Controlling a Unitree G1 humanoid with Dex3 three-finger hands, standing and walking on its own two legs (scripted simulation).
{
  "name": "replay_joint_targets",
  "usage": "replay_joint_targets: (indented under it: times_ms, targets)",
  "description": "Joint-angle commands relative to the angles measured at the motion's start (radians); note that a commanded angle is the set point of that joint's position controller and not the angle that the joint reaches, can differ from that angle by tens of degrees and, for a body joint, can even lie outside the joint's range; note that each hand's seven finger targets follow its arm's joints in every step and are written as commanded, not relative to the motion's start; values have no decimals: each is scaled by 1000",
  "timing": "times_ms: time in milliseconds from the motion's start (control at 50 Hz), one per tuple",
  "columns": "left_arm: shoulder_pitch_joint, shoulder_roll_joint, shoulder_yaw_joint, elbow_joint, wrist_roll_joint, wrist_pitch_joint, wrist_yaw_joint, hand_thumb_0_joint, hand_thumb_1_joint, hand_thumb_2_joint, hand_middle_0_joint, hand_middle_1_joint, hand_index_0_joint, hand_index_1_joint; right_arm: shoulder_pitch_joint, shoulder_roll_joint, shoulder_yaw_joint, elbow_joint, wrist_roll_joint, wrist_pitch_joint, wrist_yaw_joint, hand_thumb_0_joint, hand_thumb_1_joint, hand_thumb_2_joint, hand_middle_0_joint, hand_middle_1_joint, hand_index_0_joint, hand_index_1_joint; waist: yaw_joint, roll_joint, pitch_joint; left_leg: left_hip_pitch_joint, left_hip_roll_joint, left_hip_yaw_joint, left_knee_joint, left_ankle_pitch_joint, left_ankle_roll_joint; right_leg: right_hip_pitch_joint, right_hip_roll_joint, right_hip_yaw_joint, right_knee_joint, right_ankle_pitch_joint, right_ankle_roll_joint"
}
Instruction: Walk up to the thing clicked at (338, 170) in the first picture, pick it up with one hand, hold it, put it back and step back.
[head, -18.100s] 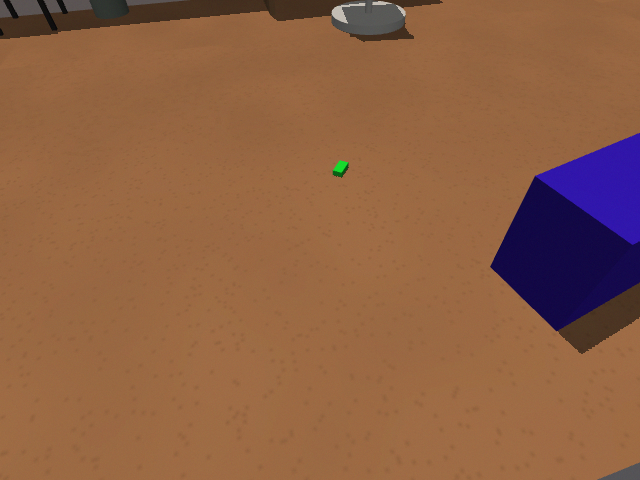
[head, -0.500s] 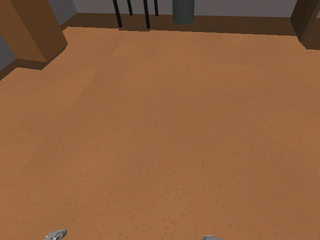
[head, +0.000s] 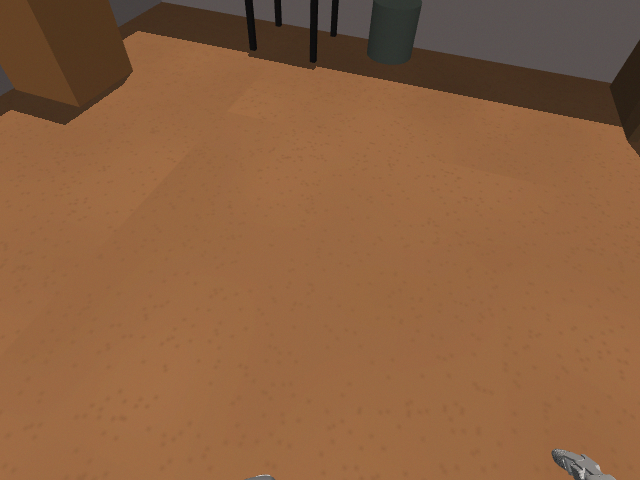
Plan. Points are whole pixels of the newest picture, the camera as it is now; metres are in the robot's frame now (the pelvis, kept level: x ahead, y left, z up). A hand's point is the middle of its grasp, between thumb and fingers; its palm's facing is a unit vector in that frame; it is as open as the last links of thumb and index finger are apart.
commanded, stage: walk up
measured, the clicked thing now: out of the picture -0.42 -0.94 -0.74
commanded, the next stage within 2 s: none
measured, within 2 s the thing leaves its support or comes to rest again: neither
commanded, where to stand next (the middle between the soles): +0.73 -0.02 m, yaw +0 degrees
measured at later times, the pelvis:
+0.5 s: pelvis +0.22 -0.06 +0.01, yaw +1 degrees
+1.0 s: pelvis +0.41 -0.03 +0.01, yaw +1 degrees
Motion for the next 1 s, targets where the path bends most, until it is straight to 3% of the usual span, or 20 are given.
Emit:
replay_joint_targets:
  times_ms: [0,80,140,220,260,280,300,320,360,420,520,620,660,700,720,740,760,800,860,980]
  targets:
    - [73,190,51,-63,0,-36,0,0,900,900,-200,-300,-200,-300,68,-274,-67,-55,17,-14,-34,0,-900,-900,200,300,200,300,-14,207,-74,196,257,-245,-342,43,180,-215,-96,33,-55,77,23]
    - [-14,172,54,-92,21,-27,-29,0,900,900,-200,-300,-200,-300,80,-299,-72,-73,5,-21,-28,0,-900,-900,200,300,200,300,-42,219,-33,185,246,-190,-382,-73,213,-232,-118,-26,-274,125,52]
    - [-64,165,63,-101,27,-31,-39,0,900,900,-200,-300,-200,-300,78,-311,-76,-76,8,-24,-22,0,-900,-900,200,300,200,300,-43,221,-27,166,236,-180,-391,-169,192,-187,-118,-52,-398,239,43]
    - [-52,168,78,-73,26,-42,-41,0,900,900,-200,-300,-200,-300,35,-294,-68,-90,11,-13,-20,0,-900,-900,200,300,200,300,-1,148,-39,52,205,-121,-282,-149,148,27,-62,-112,-502,308,31]
    - [27,195,95,-55,32,-50,-28,0,900,900,-200,-300,-200,-300,48,-260,-52,-91,6,-8,-24,0,-900,-900,200,300,200,300,49,83,-75,-23,164,-85,-92,-79,107,216,-31,-119,-522,221,12]
    - [121,240,115,-37,33,-62,-14,0,900,900,-200,-300,-200,-300,90,-204,-32,-87,6,-7,-24,0,-900,-900,200,300,200,300,98,-110,-129,-93,81,-17,200,-53,72,334,-105,24,-648,47,-16]
    - [172,332,131,-55,32,-74,2,0,900,900,-200,-300,-200,-300,109,-144,-9,-110,12,-5,-23,0,-900,-900,200,300,200,300,101,-298,-138,-281,-56,6,473,-287,15,402,-360,472,-849,-90,-97]
    - [148,351,124,-60,14,-70,3,0,900,900,-200,-300,-200,-300,76,-243,-36,-86,5,8,-37,0,-900,-900,200,300,200,300,100,-176,-111,-327,-39,-101,577,-334,7,354,-442,633,-894,-77,-177]
    - [50,293,108,-88,0,-67,13,0,900,900,-200,-300,-200,-300,74,-259,-37,-48,23,9,-39,0,-900,-900,200,300,200,300,58,-32,-56,-319,17,-193,589,-213,11,281,-380,420,-854,114,-191]
    - [-23,237,86,-108,4,-71,16,0,900,900,-200,-300,-200,-300,142,-232,-40,-6,15,19,-24,0,-900,-900,200,300,200,300,-2,-96,-47,-196,43,-172,447,-124,-5,160,-275,152,-854,281,-149]
    - [-8,235,90,-137,15,-79,14,0,900,900,-200,-300,-200,-300,49,-203,-43,-32,-5,29,2,0,-900,-900,200,300,200,300,22,-73,-29,-207,59,-115,195,-42,-32,170,-275,56,-884,229,-178]
    - [26,238,87,-139,16,-70,8,0,900,900,-200,-300,-200,-300,-39,-179,-41,-60,-6,18,12,0,-900,-900,200,300,200,300,44,-53,-47,-75,26,-30,8,59,-16,170,-244,-26,-801,362,-141]
    - [-7,255,87,-150,19,-62,9,0,900,900,-200,-300,-200,-300,0,-185,-47,-52,-4,13,11,0,-900,-900,200,300,200,300,6,-43,-62,36,23,-21,-41,67,-1,122,-258,-21,-740,338,-131]
    - [-25,215,65,-163,21,-59,13,0,900,900,-200,-300,-200,-300,149,-240,-72,-3,-11,6,-3,0,-900,-900,200,300,200,300,-86,93,-121,307,-6,-27,-61,14,32,-11,-205,-75,-506,397,-93]
    - [16,155,43,-165,15,-54,16,0,900,900,-200,-300,-200,-300,263,-305,-94,19,-23,-2,-17,0,-900,-900,200,300,200,300,-134,279,-180,447,89,-196,-167,-176,81,-134,-121,-140,-199,323,-53]
    - [63,92,29,-174,3,-48,12,0,900,900,-200,-300,-200,-300,271,-388,-109,-15,-21,-6,-29,0,-900,-900,200,300,200,300,-110,419,-179,544,344,-696,-314,-319,157,-393,45,-102,9,-85,4]
    - [46,212,53,-145,9,-38,31,0,900,900,-200,-300,-200,-300,226,-400,-115,-35,19,-2,-28,0,-900,-900,200,300,200,300,-109,261,-172,447,415,-783,-363,-345,253,-380,-11,4,88,-115,-10]
    - [34,217,50,-115,4,-36,25,0,900,900,-200,-300,-200,-300,132,-315,-84,-53,20,2,-36,0,-900,-900,200,300,200,300,-64,146,-54,295,322,-515,-355,-203,214,-351,-56,64,85,19,-4]
    - [100,190,54,-64,8,-30,10,0,900,900,-200,-300,-200,-300,75,-273,-62,-63,15,-6,-37,0,-900,-900,200,300,200,300,-15,209,-44,153,245,-274,-345,-29,181,-222,-97,16,-64,76,22]
    - [-10,159,59,-98,23,-36,-15,0,900,900,-200,-300,-200,-300,84,-297,-69,-86,2,-7,-27,0,-900,-900,200,300,200,300,-40,218,-27,128,233,-203,-345,-101,210,-155,-103,-47,-375,172,44]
